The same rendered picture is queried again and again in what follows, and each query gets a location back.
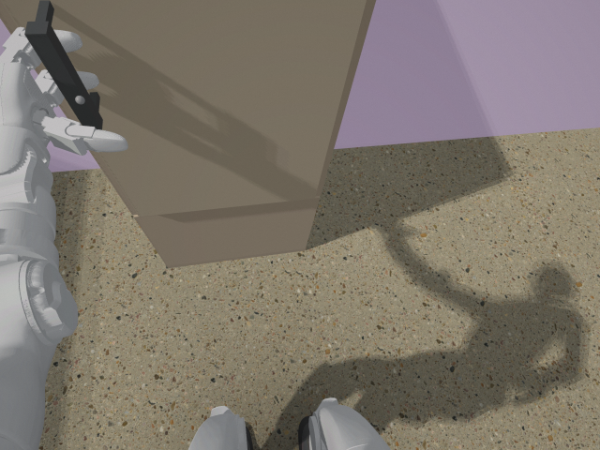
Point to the robot left upper arm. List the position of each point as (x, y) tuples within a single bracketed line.
[(36, 312)]

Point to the handle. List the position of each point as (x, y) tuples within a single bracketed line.
[(55, 59)]

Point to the robot left thigh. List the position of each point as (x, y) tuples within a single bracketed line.
[(221, 432)]

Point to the robot thigh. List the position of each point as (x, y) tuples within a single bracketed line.
[(339, 427), (221, 432)]

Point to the cupboard door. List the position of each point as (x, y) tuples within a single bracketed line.
[(223, 103)]

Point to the robot left hand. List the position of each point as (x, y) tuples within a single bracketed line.
[(21, 97)]

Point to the robot left forearm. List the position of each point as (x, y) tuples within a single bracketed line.
[(27, 208)]

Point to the robot right thigh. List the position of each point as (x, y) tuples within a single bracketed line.
[(339, 427)]

